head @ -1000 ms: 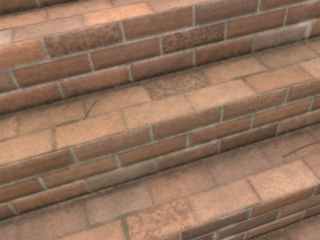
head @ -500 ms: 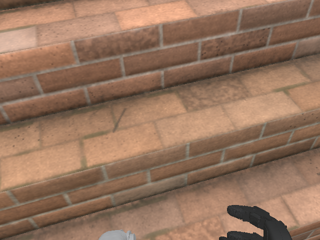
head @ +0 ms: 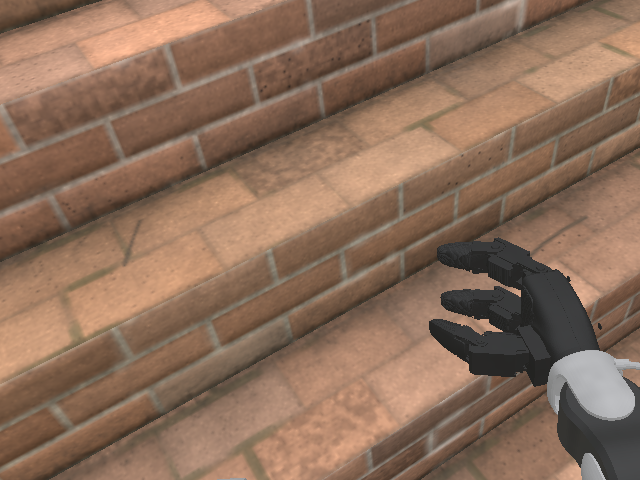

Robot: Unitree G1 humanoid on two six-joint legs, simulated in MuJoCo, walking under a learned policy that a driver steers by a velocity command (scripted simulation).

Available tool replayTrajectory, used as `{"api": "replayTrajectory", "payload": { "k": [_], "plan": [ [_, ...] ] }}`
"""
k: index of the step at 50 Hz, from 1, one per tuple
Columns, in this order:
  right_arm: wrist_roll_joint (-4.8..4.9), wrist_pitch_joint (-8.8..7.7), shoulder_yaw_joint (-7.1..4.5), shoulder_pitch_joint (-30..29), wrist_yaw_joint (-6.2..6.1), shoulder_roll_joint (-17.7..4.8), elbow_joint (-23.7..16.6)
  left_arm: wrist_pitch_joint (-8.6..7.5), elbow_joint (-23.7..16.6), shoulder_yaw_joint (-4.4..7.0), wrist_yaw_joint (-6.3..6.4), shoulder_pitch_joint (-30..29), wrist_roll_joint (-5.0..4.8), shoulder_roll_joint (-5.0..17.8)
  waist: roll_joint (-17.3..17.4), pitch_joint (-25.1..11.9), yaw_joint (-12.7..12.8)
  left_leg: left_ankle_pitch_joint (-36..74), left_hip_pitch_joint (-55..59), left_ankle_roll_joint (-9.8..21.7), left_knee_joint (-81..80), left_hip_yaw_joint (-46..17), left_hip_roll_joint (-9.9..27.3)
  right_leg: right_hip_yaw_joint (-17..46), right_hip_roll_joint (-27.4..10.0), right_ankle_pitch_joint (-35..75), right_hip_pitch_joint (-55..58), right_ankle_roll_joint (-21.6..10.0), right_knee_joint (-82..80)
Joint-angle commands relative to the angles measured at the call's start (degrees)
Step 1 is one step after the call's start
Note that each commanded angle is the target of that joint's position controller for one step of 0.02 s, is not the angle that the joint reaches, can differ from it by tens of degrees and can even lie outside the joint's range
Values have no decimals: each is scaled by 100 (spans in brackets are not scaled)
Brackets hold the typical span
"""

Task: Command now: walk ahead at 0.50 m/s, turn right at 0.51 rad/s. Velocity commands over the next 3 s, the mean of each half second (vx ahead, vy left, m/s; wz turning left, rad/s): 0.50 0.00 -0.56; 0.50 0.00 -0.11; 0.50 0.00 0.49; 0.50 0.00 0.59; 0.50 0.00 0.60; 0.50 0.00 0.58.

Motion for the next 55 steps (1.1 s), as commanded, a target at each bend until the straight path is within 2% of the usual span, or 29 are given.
{"api": "replayTrajectory", "payload": {
  "k": [1, 2, 3, 4, 5, 6, 9, 11, 13, 15, 16, 17, 18, 19, 21, 23, 25, 30, 34, 36, 38, 39, 40, 41, 42, 43, 47, 51, 55],
  "plan": [
    [-41, 86, -53, 2306, 318, -230, 882, 5, -523, -19, -64, -385, 84, 1042, -951, -334, -679, 1334, -2337, 12, 5446, -1328, -1652, 3365, -1302, 4493, 498, -1937, -259],
    [-448, -80, 59, 3137, 422, -44, 1163, 37, -720, 204, 195, -1004, -297, 1610, -1247, -602, -547, 1782, -3235, -217, 6000, -1805, -1183, 5935, -2428, 1894, 1270, -3106, -1450],
    [-285, -454, -4, 2406, 135, -92, 1426, -65, -556, -71, 363, -131, -92, 859, 182, 461, 153, 2267, -4323, -308, 5973, -2498, -839, 6276, -2174, 1127, 2451, -2479, -1408],
    [-153, -748, -209, 1659, -226, -577, 1653, -205, -625, -117, 353, 264, 39, 644, 770, 483, 484, 2551, -3793, -258, 5019, -2038, -736, 4855, -1436, 2501, 2898, -1263, -583],
    [-290, -737, -324, 919, -321, -795, 1703, -209, -705, -191, 523, 57, -108, 189, 928, 307, 507, 2627, -2212, -13, 3476, -1303, -493, 3569, -864, 3151, 1824, -601, -175],
    [-618, -775, -447, 989, -307, -845, 1864, -226, -1045, -207, 648, -535, -479, 158, -598, -144, 397, 2500, -789, -144, 2943, -604, -375, 3451, -695, 3754, 847, -1126, -251],
    [-866, -273, -688, 740, 41, -1045, 1828, -33, -1842, -293, 904, -2280, -825, 108, -1021, -199, 232, 2330, 2703, -661, -799, 281, -711, 3202, 237, 1145, -1920, -1220, -794],
    [-1084, 232, -769, 1583, 529, -923, 2022, 255, -2387, -169, 844, -3430, -681, 381, -310, 70, -220, 1695, 4609, -692, -4113, 933, -1289, 2244, 1066, 376, -2381, -587, -1228],
    [-1130, 676, -600, 2320, 771, -220, 2236, 473, -2290, -92, 689, -3039, -630, 238, -1098, 307, -196, 143, 4335, -530, -7339, 996, -1396, 2632, 909, 2234, -293, -705, -945],
    [-1018, 650, -447, 3812, 802, -196, 2862, 540, -2063, -59, 387, -2351, -541, 229, 75, -286, -142, 1938, 5179, 50, -9171, 298, -633, 2759, 702, 3678, 674, -1025, 881],
    [-945, 631, -363, 3559, 757, -202, 3245, 742, -2016, -263, 243, -1465, -446, -452, 914, -90, 641, 3554, 5400, 459, -9771, -876, 583, 2700, 856, 710, 40, -808, 1931],
    [-668, 410, -571, 3170, 613, -596, 2952, 771, -1886, -340, 145, -789, -118, -811, 990, -616, 1053, 5851, 7350, 1351, -7119, -1200, 1288, 1784, 1163, -468, -2130, -155, 2930],
    [-519, 209, -736, 1842, 391, -1045, 2255, 693, -1732, -321, 296, -556, 272, -616, 2066, -1153, 916, 5325, 7641, 2081, -7431, -2389, 1965, 1017, 1217, -888, -3508, 252, 4231],
    [-668, -35, -600, 2263, 301, -537, 2229, 566, -1839, -276, 496, -1504, -100, -293, 1045, -945, -14, 3454, 7384, 2084, -7881, -2845, 2323, 1244, 921, -1009, -4451, 313, 5431],
    [-861, -531, -40, 2755, 78, 551, 2520, 403, -2021, -308, 1012, -2898, -136, -496, -410, -6, -173, 2815, 7177, 1308, -7900, -2086, 1400, 1662, 754, 758, -5190, 398, 5720],
    [-645, -728, -150, 2982, 53, 31, 2536, 299, -2179, -276, 1071, -3540, 23, -238, -106, 345, -292, 3239, 7170, 1479, -8122, -1433, 1149, 1276, 794, 662, -5280, 512, 5409],
    [-556, -805, -260, 2617, 149, -322, 2416, 257, -2138, -253, 941, -3400, -130, -139, 224, 745, -33, 2998, 6213, 1515, -8430, -1256, 1423, 1352, 405, 286, -5033, 493, 5605],
    [-605, -959, -350, 3123, 219, -243, 2788, 309, -2201, -126, 755, -3947, -103, -110, 435, 1212, -210, 1922, 5820, 1597, -9351, -604, 1772, 583, -131, 581, -5260, 134, 5219],
    [-672, -1031, -450, 2849, 56, -422, 2957, 543, -2654, -292, 551, -4629, -20, -660, 634, 1119, 1, 1744, 4239, 938, -9926, 698, 1255, -796, -651, 1004, -2270, 50, 3018],
    [-580, -1042, -551, 3135, 153, -706, 3108, 585, -2779, -261, 562, -4735, -188, -499, 709, 1142, 20, 1926, 5138, 891, -9935, 563, 1305, -827, -382, -160, -1812, 260, 1981],
    [-581, -967, -606, 2850, 288, -904, 3028, 453, -2303, -64, 651, -3475, -124, -147, 493, 723, 601, 3043, 6049, 796, -8724, 665, 933, -1056, 54, 349, -592, 247, 3],
    [-247, -722, -925, 3182, -315, -1697, 2760, 106, -1764, 161, 646, -1272, -324, 33, -22, 1113, 1005, 3765, 5849, 575, -7048, 642, 877, -1374, 286, 321, 818, 348, -1031],
    [-69, -714, -808, 3628, -447, -1289, 2633, -23, -1404, 263, 780, -806, -295, 234, -796, 201, 868, 2681, 4417, 326, -5385, 439, 393, -928, 55, 661, 2926, 458, -505],
    [-975, -875, -192, 5643, 501, 746, 3355, 99, -633, 315, 899, 690, -472, 578, -1273, -2906, 865, 935, 2909, 502, -3710, -915, -360, 3259, -1912, 1154, 5897, -1033, -923],
    [-456, -933, -470, 4420, 660, 116, 3180, 146, -471, 483, 907, 1092, -261, 978, -953, -1064, 1486, 1107, 2306, 581, -961, -1179, -856, 3874, -1933, 490, 4210, -805, -1741],
    [-224, -1035, -595, 4090, 623, -77, 3300, 115, -363, 528, 821, 125, -171, 1009, -1169, 100, 1089, 1843, 1262, 699, 1298, -1535, -852, 2601, -1746, -307, 2477, -311, -1454],
    [-175, -985, -467, 3657, 635, 27, 3351, 277, -1355, -245, 797, -3056, -134, -804, -284, -248, -320, 2947, 937, 1113, 4290, -1494, -292, 1451, -1962, -748, -368, -21, -1635],
    [-23, -843, -356, 3267, 655, -187, 2835, -229, -661, -261, 733, -2423, 106, -538, 400, 483, -678, 2857, -497, 1238, 4840, -1208, -357, -160, -1744, 2, -391, -128, -1872],
    [20, -806, -661, 3283, 533, -1014, 3043, -233, -1163, -194, 628, -3046, 52, 85, -43, 298, -708, 3517, 1376, 837, 2915, -522, -660, -1437, -1074, 830, -1301, -337, -2532]
  ]
}}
